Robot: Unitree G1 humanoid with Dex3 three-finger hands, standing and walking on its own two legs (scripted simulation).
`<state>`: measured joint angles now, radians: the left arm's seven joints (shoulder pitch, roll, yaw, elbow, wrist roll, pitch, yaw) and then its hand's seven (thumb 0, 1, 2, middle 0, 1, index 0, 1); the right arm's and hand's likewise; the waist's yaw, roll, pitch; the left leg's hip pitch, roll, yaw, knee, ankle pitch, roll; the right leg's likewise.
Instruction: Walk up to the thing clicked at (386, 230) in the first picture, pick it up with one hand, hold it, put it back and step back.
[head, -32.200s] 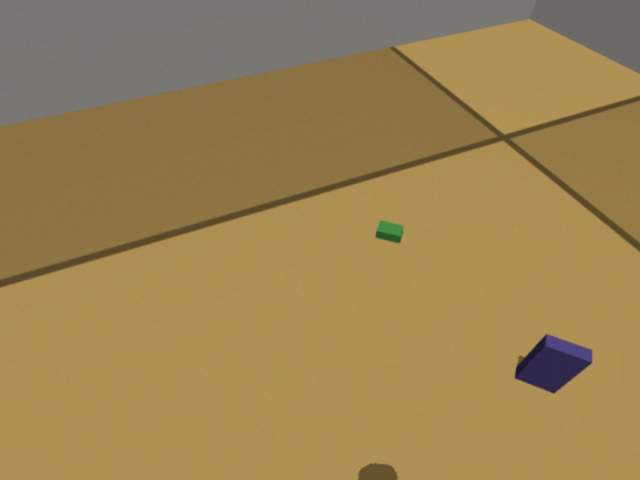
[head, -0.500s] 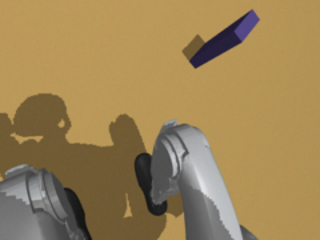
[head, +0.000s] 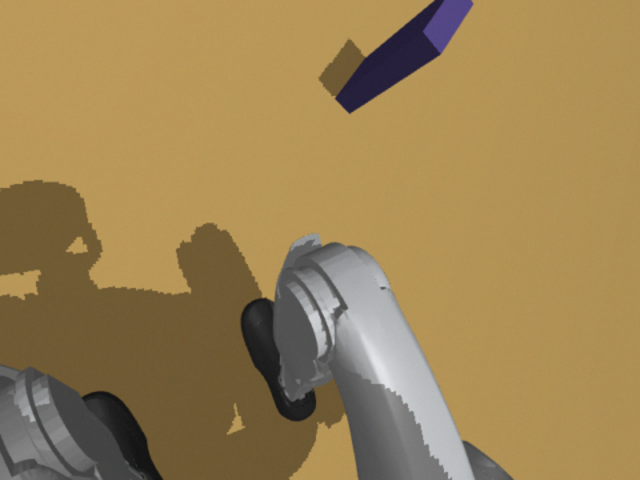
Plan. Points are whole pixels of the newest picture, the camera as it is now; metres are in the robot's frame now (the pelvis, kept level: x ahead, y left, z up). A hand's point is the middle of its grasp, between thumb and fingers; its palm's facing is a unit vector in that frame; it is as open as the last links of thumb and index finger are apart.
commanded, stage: rest palm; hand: left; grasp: from above
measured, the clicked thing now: out of the picture +0.50 +0.36 -0.29
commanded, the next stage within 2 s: close in 1.24 s
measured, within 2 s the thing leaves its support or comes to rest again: neither
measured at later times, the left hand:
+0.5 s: hand out of the picture +0.48 +0.35 -0.25, palm faces -0.28 -0.35 -0.89, open 14.1 cm
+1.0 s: hand out of the picture +0.49 +0.36 -0.26, palm faces -0.27 -0.37 -0.89, open 14.0 cm
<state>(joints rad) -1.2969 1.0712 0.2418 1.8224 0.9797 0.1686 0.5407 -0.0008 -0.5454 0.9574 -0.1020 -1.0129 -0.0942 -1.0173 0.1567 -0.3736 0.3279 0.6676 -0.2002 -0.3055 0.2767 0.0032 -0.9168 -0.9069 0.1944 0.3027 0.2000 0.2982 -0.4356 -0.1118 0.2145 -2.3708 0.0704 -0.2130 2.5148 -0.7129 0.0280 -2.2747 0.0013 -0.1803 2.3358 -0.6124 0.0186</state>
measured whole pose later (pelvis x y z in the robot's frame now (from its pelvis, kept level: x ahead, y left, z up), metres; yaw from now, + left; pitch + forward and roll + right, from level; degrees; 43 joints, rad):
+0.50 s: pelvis +0.00 +0.01 +0.01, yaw -2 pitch +30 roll -15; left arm -1.35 1.14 0.21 1.81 0.96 0.19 0.58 0.00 -0.52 0.93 -0.10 -1.03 -0.11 -1.03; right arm 0.14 -0.39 0.37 0.63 -0.22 -0.33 0.29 0.00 -0.93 -0.91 0.19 0.30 0.20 0.30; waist -0.47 -0.15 0.25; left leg -2.35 0.07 -0.24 2.51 -0.73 0.03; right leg -2.24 0.01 -0.20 2.30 -0.62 0.03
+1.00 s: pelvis +0.00 +0.01 +0.01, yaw -3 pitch +31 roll -17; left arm -1.39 1.21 0.19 1.79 0.94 0.20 0.57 0.00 -0.50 0.92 -0.11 -1.05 -0.11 -1.04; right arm 0.12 -0.39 0.41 0.61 -0.22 -0.32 0.27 0.00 -0.93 -0.91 0.19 0.30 0.20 0.30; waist -0.48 -0.18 0.28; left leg -2.35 0.07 -0.26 2.50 -0.74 0.03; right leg -2.22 0.02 -0.22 2.28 -0.63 0.03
